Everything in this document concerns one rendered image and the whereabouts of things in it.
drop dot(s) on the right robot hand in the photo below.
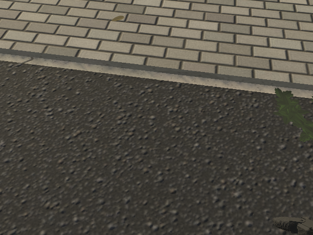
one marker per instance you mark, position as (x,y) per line
(295,225)

